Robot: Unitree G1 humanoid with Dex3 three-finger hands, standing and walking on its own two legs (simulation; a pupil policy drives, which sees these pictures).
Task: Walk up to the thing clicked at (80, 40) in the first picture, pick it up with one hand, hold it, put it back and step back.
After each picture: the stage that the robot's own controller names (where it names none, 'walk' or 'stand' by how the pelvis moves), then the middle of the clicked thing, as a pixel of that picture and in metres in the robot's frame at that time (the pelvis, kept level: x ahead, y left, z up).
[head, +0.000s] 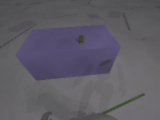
stand; (81, 39) +1.00 +0.20 -0.09
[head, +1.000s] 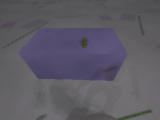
walk; (84, 42) +0.91 +0.17 -0.08
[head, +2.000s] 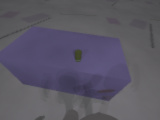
walk; (78, 55) +0.62 +0.17 -0.06
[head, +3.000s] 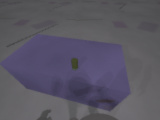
stand; (74, 64) +0.55 +0.20 -0.09
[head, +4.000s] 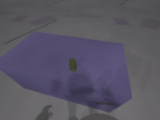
stand; (72, 65) +0.50 +0.20 -0.08
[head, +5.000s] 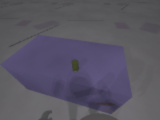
stand; (75, 66) +0.53 +0.19 -0.09
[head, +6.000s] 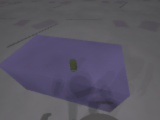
stand; (73, 65) +0.53 +0.21 -0.10
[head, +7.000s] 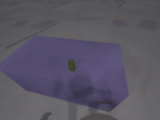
stand; (71, 66) +0.52 +0.22 -0.10
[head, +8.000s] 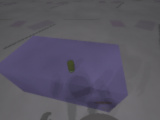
stand; (71, 66) +0.52 +0.22 -0.10
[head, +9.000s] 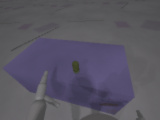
rise first; (75, 67) +0.52 +0.21 -0.09
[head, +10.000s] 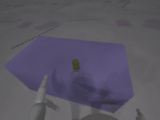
go down; (75, 65) +0.53 +0.21 -0.09
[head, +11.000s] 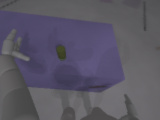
go down; (61, 53) +0.53 +0.20 -0.05
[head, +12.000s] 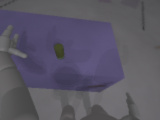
approach; (59, 51) +0.54 +0.21 -0.02
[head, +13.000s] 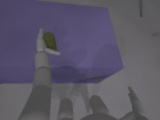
close in; (50, 42) +0.56 +0.22 +0.02
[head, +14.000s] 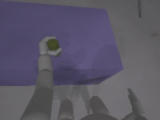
lift; (54, 48) +0.52 +0.19 +0.02
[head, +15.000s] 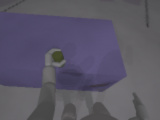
lift; (59, 59) +0.45 +0.20 +0.01
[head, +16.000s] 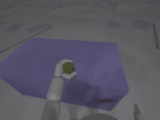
lift; (69, 71) +0.33 +0.16 +0.10
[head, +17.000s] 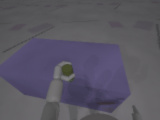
hold; (68, 73) +0.33 +0.17 +0.09
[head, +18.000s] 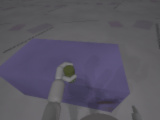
hold; (70, 74) +0.33 +0.16 +0.08
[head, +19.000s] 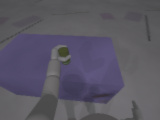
crouch; (64, 56) +0.45 +0.18 +0.10
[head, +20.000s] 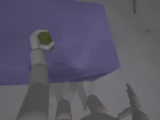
lower; (46, 42) +0.55 +0.21 +0.01
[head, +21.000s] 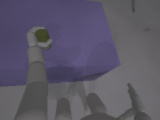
lower; (44, 40) +0.56 +0.22 +0.03
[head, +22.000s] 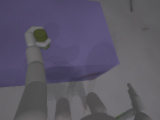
lower; (42, 39) +0.56 +0.22 +0.03
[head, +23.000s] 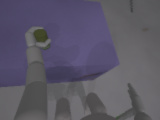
lower; (42, 40) +0.56 +0.22 +0.03
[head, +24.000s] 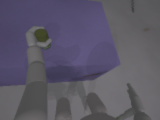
rest; (43, 39) +0.56 +0.22 +0.03
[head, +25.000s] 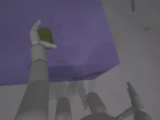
withdraw; (46, 39) +0.57 +0.20 +0.03
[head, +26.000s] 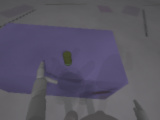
sink last; (67, 58) +0.51 +0.18 -0.03
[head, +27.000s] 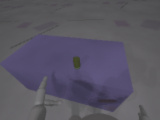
stand; (76, 63) +0.55 +0.19 -0.05
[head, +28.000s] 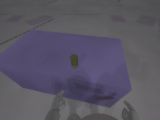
stand; (74, 61) +0.54 +0.18 -0.05
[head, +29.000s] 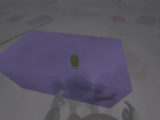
stand; (74, 61) +0.53 +0.18 -0.05
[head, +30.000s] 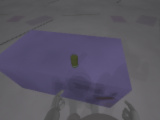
stand; (74, 61) +0.53 +0.19 -0.05
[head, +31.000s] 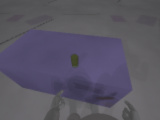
stand; (74, 61) +0.53 +0.18 -0.04
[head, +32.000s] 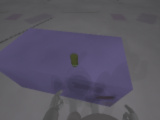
stand; (74, 60) +0.53 +0.18 -0.04
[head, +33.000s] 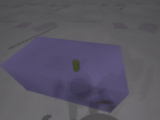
walk; (76, 65) +0.55 +0.18 -0.09
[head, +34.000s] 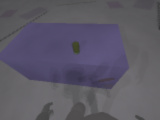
walk; (76, 48) +0.66 +0.20 -0.07
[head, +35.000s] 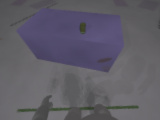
walk; (82, 28) +0.99 +0.16 -0.07
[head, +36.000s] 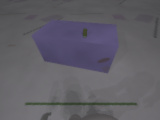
stand; (84, 33) +1.16 +0.18 -0.08
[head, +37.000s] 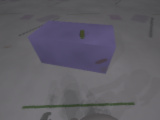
stand; (82, 34) +1.14 +0.19 -0.10
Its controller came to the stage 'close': yes
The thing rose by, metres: 0.19
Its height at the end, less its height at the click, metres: +0.00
